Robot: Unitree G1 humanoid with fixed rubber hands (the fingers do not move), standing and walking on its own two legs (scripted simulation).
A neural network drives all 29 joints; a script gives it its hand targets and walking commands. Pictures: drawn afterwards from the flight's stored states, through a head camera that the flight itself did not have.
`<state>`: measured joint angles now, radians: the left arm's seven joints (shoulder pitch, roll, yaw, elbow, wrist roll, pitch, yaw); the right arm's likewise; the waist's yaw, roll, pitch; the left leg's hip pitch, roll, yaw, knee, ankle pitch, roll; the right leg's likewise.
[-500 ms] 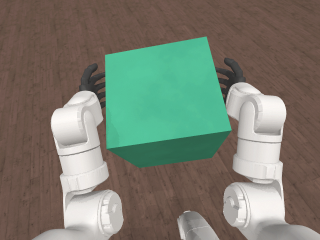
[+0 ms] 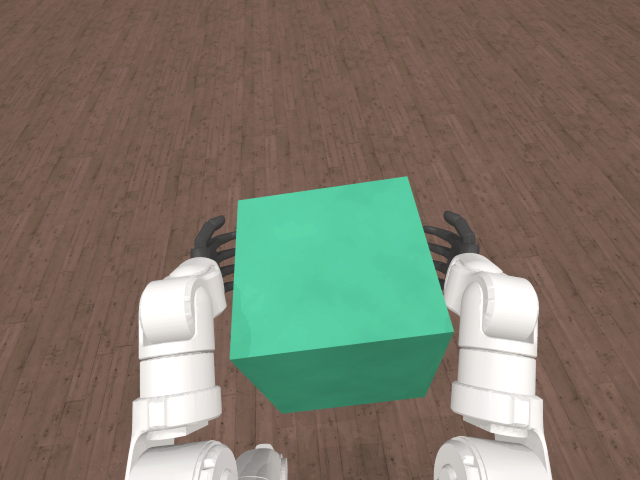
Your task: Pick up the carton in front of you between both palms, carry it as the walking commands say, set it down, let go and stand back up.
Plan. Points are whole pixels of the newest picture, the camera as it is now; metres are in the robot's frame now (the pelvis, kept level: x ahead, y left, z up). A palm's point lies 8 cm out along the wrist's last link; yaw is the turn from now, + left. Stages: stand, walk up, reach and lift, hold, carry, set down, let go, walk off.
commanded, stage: carry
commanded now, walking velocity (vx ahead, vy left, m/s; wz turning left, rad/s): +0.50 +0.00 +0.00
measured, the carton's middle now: (338, 306) +0.33 +0.00 +0.02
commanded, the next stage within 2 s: none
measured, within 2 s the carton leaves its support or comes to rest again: neither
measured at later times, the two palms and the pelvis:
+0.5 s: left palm (229, 148) +0.58 +0.17 +0.08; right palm (415, 153) +0.56 -0.12 +0.08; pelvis +0.33 +0.04 -0.01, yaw -4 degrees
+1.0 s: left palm (288, 64) +0.87 +0.10 +0.08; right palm (431, 62) +0.88 -0.20 +0.07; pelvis +0.63 -0.05 -0.01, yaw +1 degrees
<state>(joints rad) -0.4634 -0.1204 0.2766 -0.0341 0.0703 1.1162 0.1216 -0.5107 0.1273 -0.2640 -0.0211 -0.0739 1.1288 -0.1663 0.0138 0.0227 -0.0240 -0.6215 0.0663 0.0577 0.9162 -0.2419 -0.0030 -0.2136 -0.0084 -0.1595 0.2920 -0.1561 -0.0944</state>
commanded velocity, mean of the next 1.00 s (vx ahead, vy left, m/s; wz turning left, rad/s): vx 0.50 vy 0.00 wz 0.00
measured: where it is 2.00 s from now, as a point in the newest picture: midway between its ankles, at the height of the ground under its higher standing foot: (353, 210)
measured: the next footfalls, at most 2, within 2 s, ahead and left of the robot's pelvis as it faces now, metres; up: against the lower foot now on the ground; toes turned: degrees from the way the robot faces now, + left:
left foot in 0.30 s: +0.39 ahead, +0.11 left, +0.00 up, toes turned +7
right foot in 0.82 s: +0.73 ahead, -0.11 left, +0.00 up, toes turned -13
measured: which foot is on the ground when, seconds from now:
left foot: up 0.00-0.28, down 0.30-0.82, up 0.84-1.00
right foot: down 0.00-0.32, up 0.34-0.80, down 0.82-1.00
